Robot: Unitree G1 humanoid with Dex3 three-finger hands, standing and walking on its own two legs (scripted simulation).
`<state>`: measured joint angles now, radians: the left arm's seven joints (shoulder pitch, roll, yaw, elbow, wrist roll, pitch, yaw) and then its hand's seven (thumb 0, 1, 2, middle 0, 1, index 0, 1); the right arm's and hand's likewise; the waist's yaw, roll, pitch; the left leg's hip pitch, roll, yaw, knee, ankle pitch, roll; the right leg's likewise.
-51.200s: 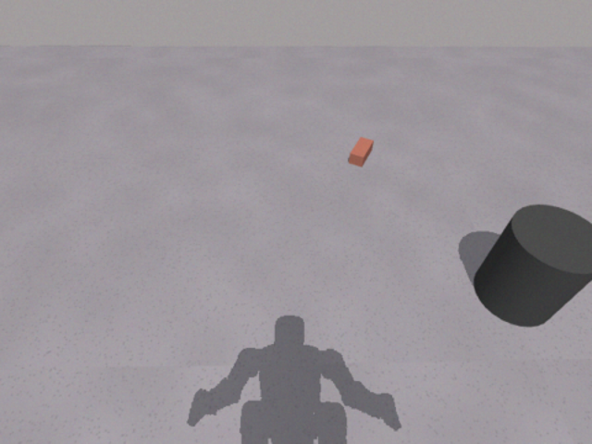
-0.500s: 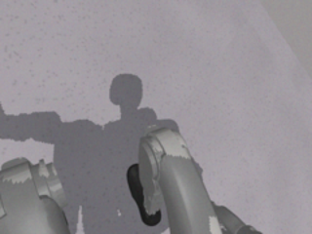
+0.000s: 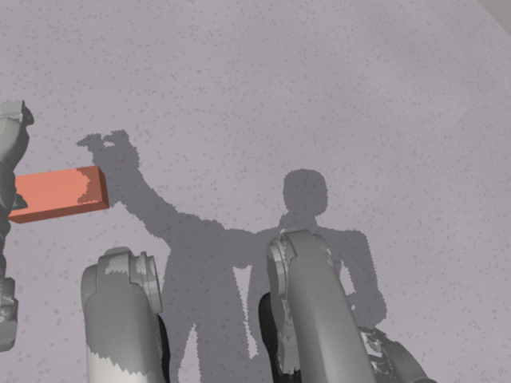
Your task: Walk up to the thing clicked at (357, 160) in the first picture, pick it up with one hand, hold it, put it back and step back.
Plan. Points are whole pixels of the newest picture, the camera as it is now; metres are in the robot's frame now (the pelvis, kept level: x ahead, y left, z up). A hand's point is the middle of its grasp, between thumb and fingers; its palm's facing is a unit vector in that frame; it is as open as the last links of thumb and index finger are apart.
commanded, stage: withdraw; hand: left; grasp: from above
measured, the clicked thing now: (58, 194) +0.46 +0.34 -0.31
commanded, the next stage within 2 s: home in 0.44 s
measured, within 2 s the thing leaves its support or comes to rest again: neither
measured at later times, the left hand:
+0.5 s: hand (29, 188) +0.43 +0.33 -0.18, palm faces -0.43 -0.08 -0.90, open 14.0 cm
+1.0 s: hand out of the picture +0.36 +0.30 -0.02, palm faces -0.34 -0.47 -0.82, open 9.3 cm
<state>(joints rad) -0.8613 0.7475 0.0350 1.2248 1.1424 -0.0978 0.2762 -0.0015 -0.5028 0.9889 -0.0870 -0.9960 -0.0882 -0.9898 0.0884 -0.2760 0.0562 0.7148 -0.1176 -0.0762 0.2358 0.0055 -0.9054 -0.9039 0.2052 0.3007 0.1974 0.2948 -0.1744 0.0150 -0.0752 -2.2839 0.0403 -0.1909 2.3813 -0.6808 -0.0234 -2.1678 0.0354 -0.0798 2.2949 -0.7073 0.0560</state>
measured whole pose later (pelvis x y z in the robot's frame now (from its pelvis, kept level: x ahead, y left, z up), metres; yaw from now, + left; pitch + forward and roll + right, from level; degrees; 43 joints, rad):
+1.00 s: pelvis +0.00 +0.00 +0.10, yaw +4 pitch +34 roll -7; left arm -0.46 0.55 0.06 0.70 0.71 0.00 0.04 0.00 0.51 0.86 -0.21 -0.38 -0.20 -0.38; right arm 0.14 -0.26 -0.02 0.65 -0.02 0.02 0.10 0.01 -0.90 -0.90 0.21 0.30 0.20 0.29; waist -0.09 0.05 -0.18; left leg -2.01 0.05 -0.12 2.06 -0.65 -0.01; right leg -1.92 0.01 -0.05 2.00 -0.68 0.04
